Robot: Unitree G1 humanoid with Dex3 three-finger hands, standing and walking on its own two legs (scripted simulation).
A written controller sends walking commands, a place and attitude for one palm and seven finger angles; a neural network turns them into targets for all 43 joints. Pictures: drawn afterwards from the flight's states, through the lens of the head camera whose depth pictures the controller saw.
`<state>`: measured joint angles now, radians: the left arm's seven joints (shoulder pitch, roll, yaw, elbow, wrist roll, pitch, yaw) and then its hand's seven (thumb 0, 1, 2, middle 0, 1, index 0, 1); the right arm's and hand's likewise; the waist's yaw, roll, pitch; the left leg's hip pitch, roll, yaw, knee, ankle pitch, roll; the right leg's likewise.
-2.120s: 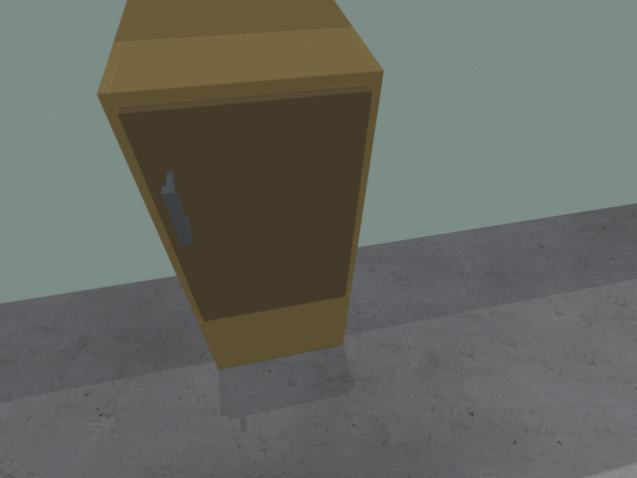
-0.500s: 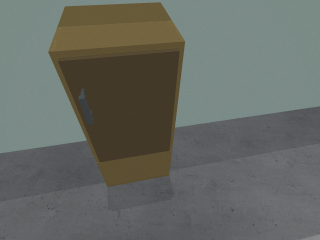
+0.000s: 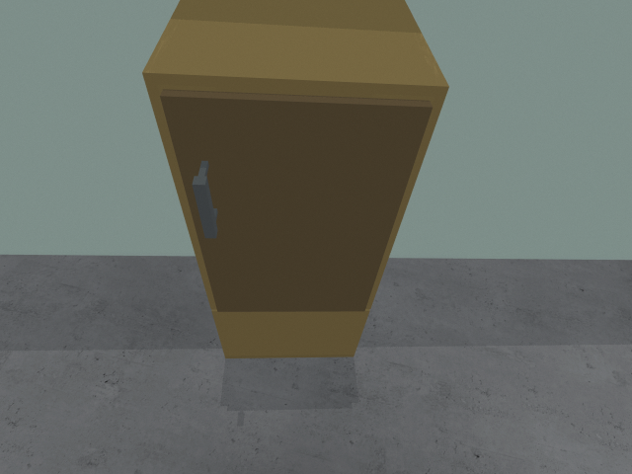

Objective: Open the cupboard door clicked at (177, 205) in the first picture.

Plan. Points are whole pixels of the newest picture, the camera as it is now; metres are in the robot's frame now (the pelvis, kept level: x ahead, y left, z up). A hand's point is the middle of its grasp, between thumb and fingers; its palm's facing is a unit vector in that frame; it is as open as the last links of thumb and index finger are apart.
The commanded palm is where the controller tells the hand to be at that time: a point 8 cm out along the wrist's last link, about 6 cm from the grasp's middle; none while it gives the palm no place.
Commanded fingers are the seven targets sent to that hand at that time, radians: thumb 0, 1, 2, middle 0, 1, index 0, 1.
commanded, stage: come to a stop and stand still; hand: left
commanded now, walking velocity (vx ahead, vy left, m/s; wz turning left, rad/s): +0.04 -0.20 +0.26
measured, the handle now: (207, 200) +0.51 +0.21 +0.02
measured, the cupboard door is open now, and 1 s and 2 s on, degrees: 0 0 0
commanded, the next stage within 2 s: none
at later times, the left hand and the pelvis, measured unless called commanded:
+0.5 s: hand out of the picture +0.13 +0.13 -0.15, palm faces +0.06 -0.96 -0.28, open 7.4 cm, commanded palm none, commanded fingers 0.00 0.90 0.90 -0.20 -0.30 -0.20 -0.30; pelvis +0.06 -0.07 +0.00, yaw +2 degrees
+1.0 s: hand out of the picture -0.01 +0.20 -0.16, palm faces +0.11 -0.97 -0.20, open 7.4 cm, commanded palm none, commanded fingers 0.00 0.90 0.90 -0.20 -0.30 -0.20 -0.30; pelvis -0.03 -0.01 +0.03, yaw +3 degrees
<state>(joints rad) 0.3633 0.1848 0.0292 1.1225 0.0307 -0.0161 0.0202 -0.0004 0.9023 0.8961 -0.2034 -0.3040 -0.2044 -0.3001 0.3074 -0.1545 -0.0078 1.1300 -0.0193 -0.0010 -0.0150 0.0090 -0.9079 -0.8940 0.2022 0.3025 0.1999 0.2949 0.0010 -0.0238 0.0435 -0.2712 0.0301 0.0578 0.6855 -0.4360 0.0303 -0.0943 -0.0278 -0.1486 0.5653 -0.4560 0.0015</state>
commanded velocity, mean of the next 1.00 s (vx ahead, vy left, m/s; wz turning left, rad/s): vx -0.01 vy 0.02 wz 0.00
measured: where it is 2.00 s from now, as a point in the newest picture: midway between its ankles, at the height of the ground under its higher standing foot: outside the picture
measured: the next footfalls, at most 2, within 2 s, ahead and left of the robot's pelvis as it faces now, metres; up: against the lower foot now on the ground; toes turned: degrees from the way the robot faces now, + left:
right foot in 0.40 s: +0.18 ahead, -0.17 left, +0.00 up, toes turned -3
left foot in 0.88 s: -0.03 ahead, +0.06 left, +0.00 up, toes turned +6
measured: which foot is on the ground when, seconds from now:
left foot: down 0.00-0.40, up 0.42-0.86, down 0.88-1.00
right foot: down 0.00-0.02, up 0.04-0.38, down 0.40-0.88, up 0.90-1.00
